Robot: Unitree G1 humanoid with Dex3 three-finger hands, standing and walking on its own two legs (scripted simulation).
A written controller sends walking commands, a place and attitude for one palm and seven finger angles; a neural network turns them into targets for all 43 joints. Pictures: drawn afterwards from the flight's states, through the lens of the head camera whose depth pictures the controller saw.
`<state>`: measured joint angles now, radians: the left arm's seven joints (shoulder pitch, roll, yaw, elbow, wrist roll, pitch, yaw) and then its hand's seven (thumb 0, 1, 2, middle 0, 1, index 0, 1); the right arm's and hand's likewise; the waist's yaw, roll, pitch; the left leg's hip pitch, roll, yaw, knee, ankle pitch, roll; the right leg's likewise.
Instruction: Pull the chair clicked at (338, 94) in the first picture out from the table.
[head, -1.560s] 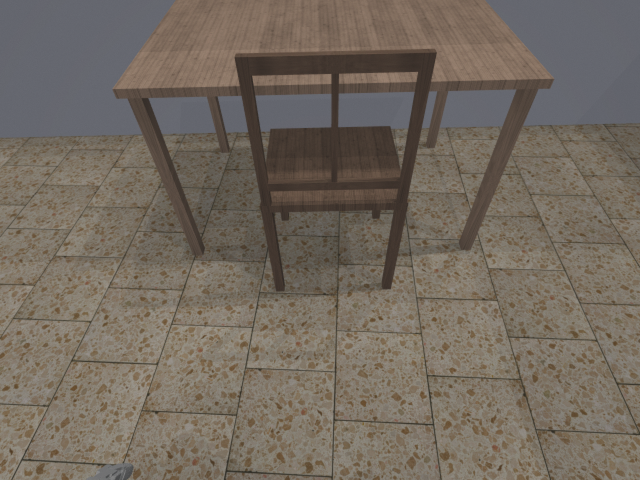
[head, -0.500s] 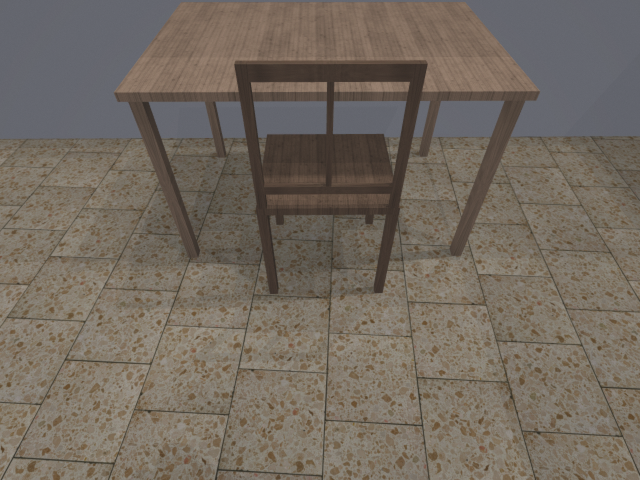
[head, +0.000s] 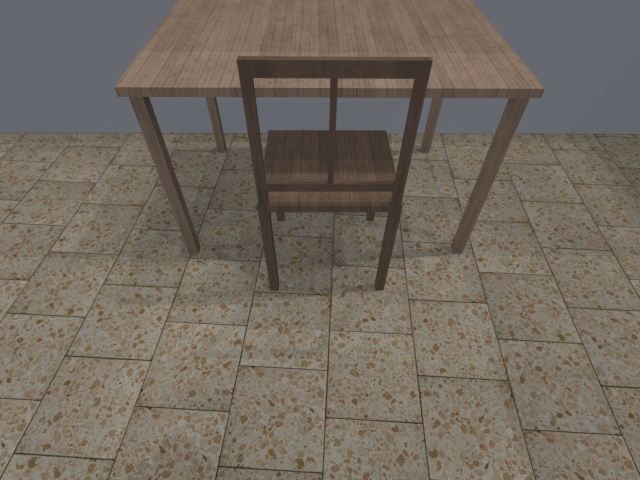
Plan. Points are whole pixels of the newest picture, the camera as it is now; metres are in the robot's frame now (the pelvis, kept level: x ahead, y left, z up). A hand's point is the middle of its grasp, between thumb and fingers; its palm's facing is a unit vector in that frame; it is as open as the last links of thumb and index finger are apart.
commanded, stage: walk to a spot facing it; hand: left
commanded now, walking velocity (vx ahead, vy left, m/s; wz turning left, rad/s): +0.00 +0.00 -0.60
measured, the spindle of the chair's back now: (332, 135) +0.92 +0.03 -0.09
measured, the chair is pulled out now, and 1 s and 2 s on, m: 0.00 0.00 0.00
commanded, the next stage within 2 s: turn to face it in 1.46 s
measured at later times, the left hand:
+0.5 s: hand out of the picture +0.05 +0.18 -0.18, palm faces -0.14 -0.95 -0.26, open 7.4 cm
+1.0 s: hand (221, 456) +0.19 +0.16 -0.17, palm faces -0.45 -0.87 -0.21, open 7.4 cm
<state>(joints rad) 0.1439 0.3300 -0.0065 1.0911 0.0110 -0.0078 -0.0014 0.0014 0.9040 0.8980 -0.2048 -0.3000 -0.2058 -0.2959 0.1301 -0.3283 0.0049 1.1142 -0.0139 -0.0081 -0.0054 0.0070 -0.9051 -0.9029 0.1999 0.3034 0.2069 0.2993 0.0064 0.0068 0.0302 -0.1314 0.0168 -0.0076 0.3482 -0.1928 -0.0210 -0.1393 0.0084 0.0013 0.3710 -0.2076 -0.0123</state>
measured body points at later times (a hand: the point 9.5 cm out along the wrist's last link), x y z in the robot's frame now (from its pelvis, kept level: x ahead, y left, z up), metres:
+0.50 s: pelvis -0.03 -0.02 -0.02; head +0.01 -0.04 +0.42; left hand +0.06 +0.23 -0.16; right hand +0.01 -0.28 -0.18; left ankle -0.03 +0.13 -0.69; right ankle +0.00 -0.10 -0.75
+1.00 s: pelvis +0.01 +0.00 +0.00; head +0.05 +0.02 +0.45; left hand +0.21 +0.21 -0.15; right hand -0.10 -0.23 -0.13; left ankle -0.02 +0.14 -0.75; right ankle -0.01 -0.15 -0.66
